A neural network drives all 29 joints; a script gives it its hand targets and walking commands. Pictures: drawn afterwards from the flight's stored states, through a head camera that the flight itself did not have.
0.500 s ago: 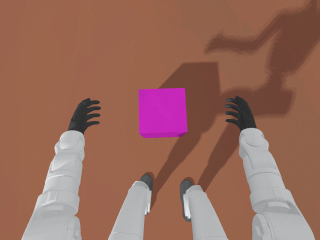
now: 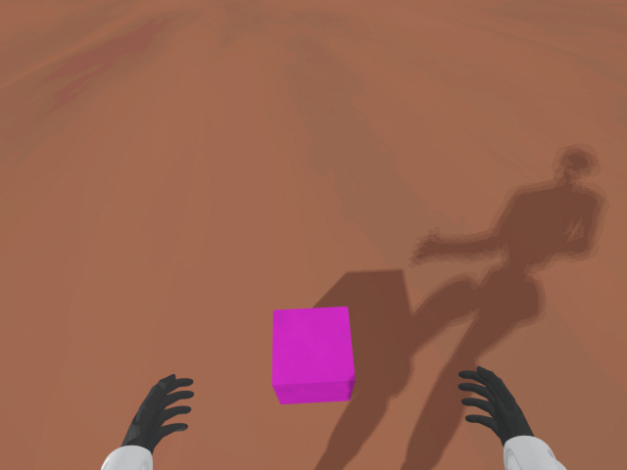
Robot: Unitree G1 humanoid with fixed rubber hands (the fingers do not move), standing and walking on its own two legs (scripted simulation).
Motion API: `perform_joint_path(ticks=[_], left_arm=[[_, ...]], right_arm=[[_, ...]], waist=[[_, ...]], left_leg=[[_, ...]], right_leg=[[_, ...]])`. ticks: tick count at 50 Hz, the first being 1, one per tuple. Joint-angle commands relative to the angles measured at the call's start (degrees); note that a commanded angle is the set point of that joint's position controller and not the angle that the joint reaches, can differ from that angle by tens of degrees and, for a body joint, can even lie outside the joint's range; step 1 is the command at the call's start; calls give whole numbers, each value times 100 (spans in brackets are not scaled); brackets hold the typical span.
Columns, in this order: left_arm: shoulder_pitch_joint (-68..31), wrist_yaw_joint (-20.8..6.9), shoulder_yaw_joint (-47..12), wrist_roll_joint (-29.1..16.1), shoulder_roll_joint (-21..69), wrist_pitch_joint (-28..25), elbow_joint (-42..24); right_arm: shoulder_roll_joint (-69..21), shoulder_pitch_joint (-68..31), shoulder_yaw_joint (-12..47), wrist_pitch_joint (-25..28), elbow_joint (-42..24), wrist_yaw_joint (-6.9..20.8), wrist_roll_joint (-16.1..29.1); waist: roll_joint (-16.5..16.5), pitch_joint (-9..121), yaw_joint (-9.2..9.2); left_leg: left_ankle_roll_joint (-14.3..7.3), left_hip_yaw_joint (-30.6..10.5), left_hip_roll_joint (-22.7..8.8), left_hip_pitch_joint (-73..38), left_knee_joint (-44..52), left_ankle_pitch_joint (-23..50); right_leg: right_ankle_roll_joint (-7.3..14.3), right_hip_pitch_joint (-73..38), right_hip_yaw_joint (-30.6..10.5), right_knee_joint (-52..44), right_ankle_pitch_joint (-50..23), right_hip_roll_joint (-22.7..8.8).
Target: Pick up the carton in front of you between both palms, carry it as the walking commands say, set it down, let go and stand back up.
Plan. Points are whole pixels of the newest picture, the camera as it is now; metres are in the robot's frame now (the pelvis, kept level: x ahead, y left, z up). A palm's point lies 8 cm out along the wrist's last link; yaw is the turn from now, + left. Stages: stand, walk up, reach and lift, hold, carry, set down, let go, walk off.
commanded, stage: let go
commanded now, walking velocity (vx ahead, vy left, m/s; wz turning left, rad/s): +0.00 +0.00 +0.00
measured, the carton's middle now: (312, 357) +0.44 +0.04 -0.65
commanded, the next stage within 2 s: stand in 0.44 s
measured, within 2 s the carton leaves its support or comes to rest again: neither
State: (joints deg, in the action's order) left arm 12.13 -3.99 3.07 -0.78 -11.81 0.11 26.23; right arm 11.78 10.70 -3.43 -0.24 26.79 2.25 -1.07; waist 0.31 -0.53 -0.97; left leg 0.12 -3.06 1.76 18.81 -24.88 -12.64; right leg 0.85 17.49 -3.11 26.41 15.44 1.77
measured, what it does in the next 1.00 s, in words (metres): stands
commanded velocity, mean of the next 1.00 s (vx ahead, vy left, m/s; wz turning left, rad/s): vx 0.00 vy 0.00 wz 0.00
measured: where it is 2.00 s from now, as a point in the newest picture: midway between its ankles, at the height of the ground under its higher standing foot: outside the picture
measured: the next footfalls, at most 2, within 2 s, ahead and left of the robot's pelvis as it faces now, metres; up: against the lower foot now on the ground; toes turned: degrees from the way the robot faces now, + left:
none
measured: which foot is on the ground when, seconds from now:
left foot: down 0.00-1.00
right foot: down 0.00-1.00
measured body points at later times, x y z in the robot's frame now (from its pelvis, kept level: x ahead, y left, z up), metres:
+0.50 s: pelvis +0.00 +0.01 +0.00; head +0.01 +0.01 +0.45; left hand +0.17 +0.25 -0.07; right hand +0.17 -0.23 -0.08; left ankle -0.01 +0.12 -0.74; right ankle -0.03 -0.11 -0.74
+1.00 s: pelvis +0.02 +0.02 +0.00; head +0.02 +0.03 +0.45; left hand +0.16 +0.31 -0.11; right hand +0.16 -0.27 -0.09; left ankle -0.01 +0.12 -0.74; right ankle -0.03 -0.11 -0.74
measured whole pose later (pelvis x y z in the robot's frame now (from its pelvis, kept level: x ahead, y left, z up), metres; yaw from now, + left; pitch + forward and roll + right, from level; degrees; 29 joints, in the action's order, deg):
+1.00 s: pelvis +0.02 +0.02 +0.00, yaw -1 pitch -1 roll +0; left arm 10.9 1.6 1.5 2.1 -19.4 0.7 42.5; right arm 18.6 8.8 -1.7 -0.3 45.1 -1.6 -2.0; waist -1.4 -0.5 0.1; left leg -1.7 -1.6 2.3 10.3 -28.2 -17.3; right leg -0.6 7.8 -3.2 26.8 18.5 0.6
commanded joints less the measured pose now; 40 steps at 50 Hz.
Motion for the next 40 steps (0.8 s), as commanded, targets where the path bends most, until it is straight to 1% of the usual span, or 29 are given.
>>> perform_joint_path(ticks=[1,5,10,14,19,20,21,22,23,24,25,27,28,31,33,36,40], left_arm=[[-171,-78,70,45,-605,238,-640],[-222,-88,149,139,-667,506,-695],[-224,-70,199,234,-630,710,-786],[-173,-53,173,244,-590,771,-837],[-182,-20,143,192,-551,766,-874],[-267,129,104,293,-773,1058,-1132],[-200,200,106,259,-764,1118,-1111],[-176,231,74,233,-744,1135,-1106],[-364,470,211,214,-1256,728,-249],[-261,526,187,244,-1199,549,-128],[-219,539,186,274,-1224,446,-37],[-229,533,168,307,-1173,285,45],[-197,508,160,312,-1158,217,164],[-245,502,165,297,-1221,125,398],[-229,519,156,283,-1281,87,542],[-213,547,134,284,-1366,53,749],[-194,572,96,298,-1463,23,991]], right_arm=[[399,-59,-38,-201,-674,69,91],[453,-103,-8,-435,-719,145,93],[476,-122,-19,-630,-757,182,83],[493,-74,-59,-699,-776,179,47],[521,-102,-102,-719,-840,175,-10],[532,272,-161,-552,-570,46,65],[583,332,-142,-514,-549,-2,54],[605,349,-122,-502,-559,-31,60],[1197,-133,-137,-351,152,-238,-77],[1188,-87,-157,-269,216,-301,-150],[1228,-82,-160,-209,306,-323,-193],[1207,-194,-128,-126,430,-336,-189],[1207,-202,-104,-77,545,-328,-175],[1227,-248,-101,-19,772,-345,-125],[1277,-241,-99,6,898,-359,-105],[1394,-227,-103,33,1073,-382,-98],[1515,-247,-92,51,1272,-402,-98]], waist=[[-349,117,88],[-279,-325,56],[-98,-463,21],[-1,-381,39],[-5,-208,76],[49,37,198],[-64,51,154],[-100,75,155],[-544,-89,3],[-400,-87,33],[-308,-153,32],[-160,-138,47],[-56,-66,43],[11,282,50],[67,430,66],[122,499,96],[128,446,114]], left_leg=[[60,340,157,-1338,266,548],[68,387,201,-1713,199,348],[89,361,174,-1882,150,397],[102,303,141,-1908,174,604],[87,216,90,-1817,213,950],[135,244,202,-1700,21,949],[136,228,193,-1661,1,1001],[136,219,193,-1635,-13,1057],[146,18,-318,-893,-101,839],[109,-106,-300,-885,-38,442],[74,-185,-341,-777,13,133],[-10,-312,-426,-590,104,-82],[-41,-333,-432,-589,129,69],[-44,-268,-478,-825,-101,1121],[-35,-263,-509,-958,-158,1536],[-50,-300,-563,-1079,-163,1807],[-80,-347,-606,-1125,-115,1898]], right_leg=[[-172,-333,79,-771,-619,-149],[-105,-144,70,-901,-151,-231],[-100,-313,100,-818,-209,-216],[-125,-606,157,-685,-532,-114],[-169,-978,214,-513,-1020,32],[-91,-1217,178,-335,-1443,22],[-116,-1207,194,-275,-1601,4],[-124,-1204,201,-243,-1672,10],[-277,-512,113,-189,-767,-265],[-270,-434,-37,-267,-319,-295],[-256,-445,-87,-286,-78,-316],[-161,-506,-176,-232,6,-356],[-145,-598,-193,-230,-135,-370],[-134,-797,-229,-110,-883,-446],[-138,-855,-198,-51,-1217,-449],[-136,-883,-181,-17,-1426,-453],[-126,-879,-194,-46,-1497,-478]])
